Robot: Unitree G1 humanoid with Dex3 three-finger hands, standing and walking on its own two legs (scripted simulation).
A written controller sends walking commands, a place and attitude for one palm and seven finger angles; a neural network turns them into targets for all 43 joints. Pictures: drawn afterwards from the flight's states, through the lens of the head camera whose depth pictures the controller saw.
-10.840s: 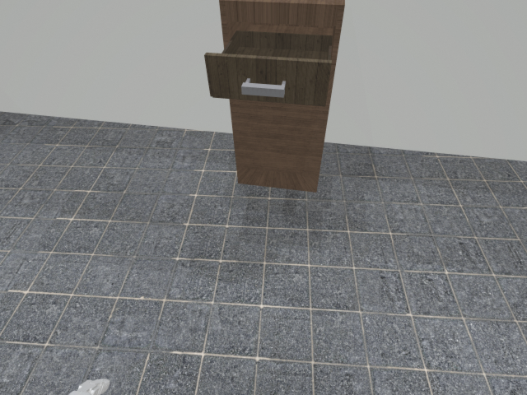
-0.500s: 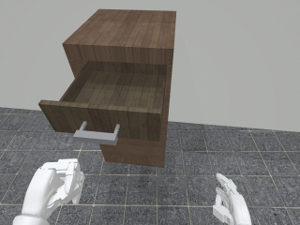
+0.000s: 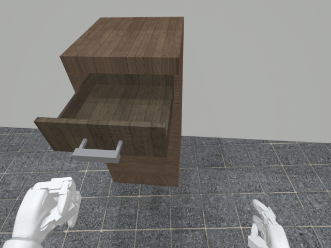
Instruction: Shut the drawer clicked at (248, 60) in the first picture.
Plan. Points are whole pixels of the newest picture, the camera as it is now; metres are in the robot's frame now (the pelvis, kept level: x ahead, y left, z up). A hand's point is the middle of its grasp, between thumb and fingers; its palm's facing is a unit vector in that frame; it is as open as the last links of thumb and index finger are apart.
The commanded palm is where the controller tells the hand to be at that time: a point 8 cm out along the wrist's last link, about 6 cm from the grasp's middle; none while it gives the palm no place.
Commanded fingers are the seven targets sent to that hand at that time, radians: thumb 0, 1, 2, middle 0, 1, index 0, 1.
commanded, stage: bring the fist close to the handle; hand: left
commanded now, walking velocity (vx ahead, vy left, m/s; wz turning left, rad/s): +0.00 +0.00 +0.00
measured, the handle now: (99, 149) +0.38 +0.24 +0.02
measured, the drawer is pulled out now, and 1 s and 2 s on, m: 0.27 0.27 0.26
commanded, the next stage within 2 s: push the drawer shut in 1.40 s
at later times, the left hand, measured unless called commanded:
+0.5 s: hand (89, 198) +0.21 +0.19 +0.07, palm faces +0.01 -1.00 -0.07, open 3.3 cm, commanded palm +0.17 +0.25 +0.07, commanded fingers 0.00 0.90 0.90 -1.40 -1.60 -1.40 -1.60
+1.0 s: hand (99, 191) +0.24 +0.19 +0.02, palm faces -0.02 -1.00 -0.05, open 3.3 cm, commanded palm +0.22 +0.25 +0.02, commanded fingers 0.00 0.90 0.90 -1.40 -1.60 -1.40 -1.60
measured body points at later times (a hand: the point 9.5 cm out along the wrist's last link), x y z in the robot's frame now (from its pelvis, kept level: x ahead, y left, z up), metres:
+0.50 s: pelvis +0.00 +0.00 -0.01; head +0.02 -0.01 +0.44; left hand +0.20 +0.24 +0.07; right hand +0.18 -0.23 -0.08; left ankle +0.02 +0.12 -0.72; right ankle -0.01 -0.09 -0.72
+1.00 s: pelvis -0.01 +0.02 -0.04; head +0.04 +0.01 +0.41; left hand +0.24 +0.25 +0.03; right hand +0.16 -0.22 -0.12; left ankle +0.02 +0.12 -0.72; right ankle -0.01 -0.09 -0.72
